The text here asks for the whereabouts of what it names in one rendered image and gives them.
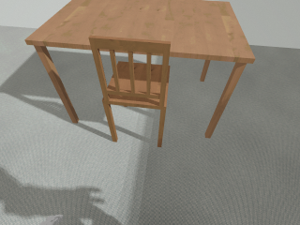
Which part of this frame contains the robot left hand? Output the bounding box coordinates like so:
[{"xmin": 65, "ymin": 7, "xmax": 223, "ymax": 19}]
[{"xmin": 39, "ymin": 215, "xmax": 64, "ymax": 225}]

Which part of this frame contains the table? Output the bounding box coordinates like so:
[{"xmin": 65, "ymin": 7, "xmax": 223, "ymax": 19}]
[{"xmin": 24, "ymin": 0, "xmax": 256, "ymax": 139}]

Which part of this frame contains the chair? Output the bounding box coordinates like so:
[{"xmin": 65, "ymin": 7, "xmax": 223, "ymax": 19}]
[{"xmin": 89, "ymin": 35, "xmax": 171, "ymax": 147}]

